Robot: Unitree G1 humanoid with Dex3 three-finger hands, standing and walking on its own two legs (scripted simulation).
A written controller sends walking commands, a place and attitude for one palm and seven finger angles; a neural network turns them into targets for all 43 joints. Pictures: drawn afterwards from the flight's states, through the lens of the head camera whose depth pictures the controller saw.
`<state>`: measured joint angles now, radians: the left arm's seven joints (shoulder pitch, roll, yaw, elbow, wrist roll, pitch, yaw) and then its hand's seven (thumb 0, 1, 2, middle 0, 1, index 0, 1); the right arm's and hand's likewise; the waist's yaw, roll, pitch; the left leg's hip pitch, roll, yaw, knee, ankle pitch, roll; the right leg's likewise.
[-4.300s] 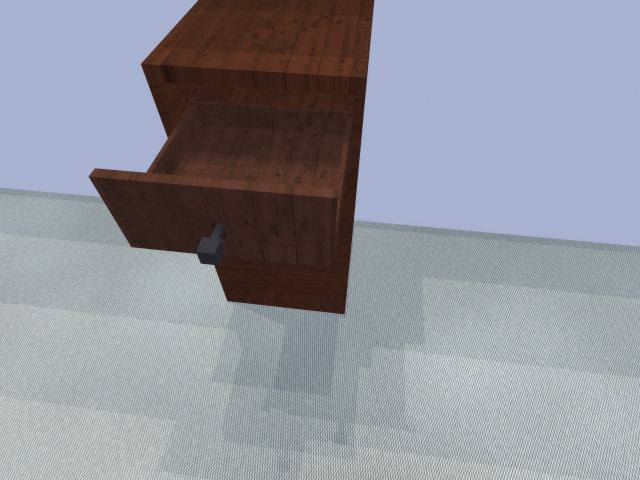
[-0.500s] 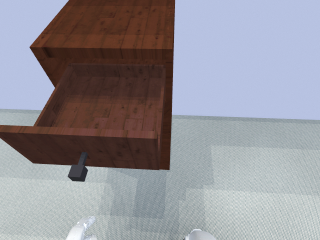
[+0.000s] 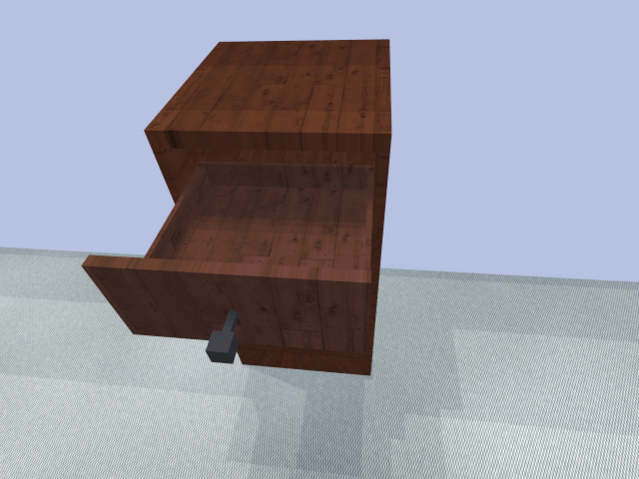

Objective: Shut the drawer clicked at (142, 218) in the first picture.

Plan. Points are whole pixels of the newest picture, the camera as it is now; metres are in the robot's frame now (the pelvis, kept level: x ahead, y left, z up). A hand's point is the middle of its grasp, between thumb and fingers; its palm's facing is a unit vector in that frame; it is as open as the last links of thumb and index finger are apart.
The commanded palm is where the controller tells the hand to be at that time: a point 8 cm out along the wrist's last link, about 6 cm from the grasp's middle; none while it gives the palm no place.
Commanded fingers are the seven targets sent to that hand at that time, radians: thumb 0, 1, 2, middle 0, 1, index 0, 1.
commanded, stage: come to a stop and stand still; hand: left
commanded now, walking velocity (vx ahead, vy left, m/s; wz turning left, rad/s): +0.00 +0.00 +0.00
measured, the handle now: (226, 335) +0.30 +0.17 +0.01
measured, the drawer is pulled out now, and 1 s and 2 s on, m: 0.28 0.28 0.28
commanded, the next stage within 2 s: look again from close up in 0.94 s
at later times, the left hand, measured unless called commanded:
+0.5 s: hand out of the picture +0.06 +0.19 -0.15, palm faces -0.01 -0.97 -0.23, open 7.3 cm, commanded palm none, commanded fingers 0.00 0.90 0.90 -0.20 -0.30 -0.20 -0.30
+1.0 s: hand out of the picture +0.05 +0.17 -0.15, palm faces +0.02 -0.98 -0.21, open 7.3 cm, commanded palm none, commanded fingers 0.00 0.90 0.90 -0.20 -0.30 -0.20 -0.30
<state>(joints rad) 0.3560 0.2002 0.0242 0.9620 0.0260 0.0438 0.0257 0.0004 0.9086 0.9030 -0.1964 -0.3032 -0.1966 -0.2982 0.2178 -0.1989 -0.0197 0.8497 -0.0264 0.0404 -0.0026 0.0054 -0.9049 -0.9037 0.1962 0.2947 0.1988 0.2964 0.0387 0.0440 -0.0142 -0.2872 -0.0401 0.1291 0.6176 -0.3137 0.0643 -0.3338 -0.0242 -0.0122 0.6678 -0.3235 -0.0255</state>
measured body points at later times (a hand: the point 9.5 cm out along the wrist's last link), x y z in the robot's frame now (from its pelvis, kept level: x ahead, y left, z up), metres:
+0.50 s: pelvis +0.03 +0.01 +0.02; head +0.03 -0.01 +0.47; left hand +0.06 +0.24 -0.13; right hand +0.01 -0.22 -0.15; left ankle +0.02 +0.08 -0.72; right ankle +0.03 -0.10 -0.72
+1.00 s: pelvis +0.05 -0.01 +0.02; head +0.05 -0.02 +0.47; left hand +0.05 +0.22 -0.13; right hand +0.05 -0.23 -0.14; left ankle +0.02 +0.08 -0.72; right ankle +0.03 -0.10 -0.72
